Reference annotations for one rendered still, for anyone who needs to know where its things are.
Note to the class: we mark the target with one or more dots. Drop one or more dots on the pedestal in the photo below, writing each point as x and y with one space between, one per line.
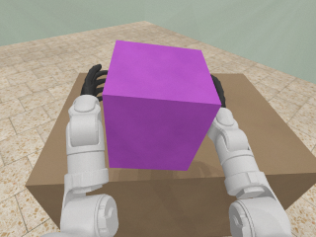
177 203

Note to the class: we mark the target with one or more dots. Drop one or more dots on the carton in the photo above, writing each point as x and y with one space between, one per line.
159 102

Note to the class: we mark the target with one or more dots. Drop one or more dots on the left robot forearm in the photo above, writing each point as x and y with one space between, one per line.
85 146

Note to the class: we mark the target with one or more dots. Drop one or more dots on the left robot upper arm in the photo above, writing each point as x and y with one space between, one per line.
88 216

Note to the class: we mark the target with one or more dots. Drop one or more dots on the robot left hand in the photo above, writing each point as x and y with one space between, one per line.
91 83

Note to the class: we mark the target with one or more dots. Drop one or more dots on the right robot upper arm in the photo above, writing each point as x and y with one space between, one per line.
258 217

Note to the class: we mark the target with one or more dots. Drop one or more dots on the right robot forearm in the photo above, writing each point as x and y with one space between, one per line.
243 179

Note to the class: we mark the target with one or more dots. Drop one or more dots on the robot right hand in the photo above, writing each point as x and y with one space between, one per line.
219 90

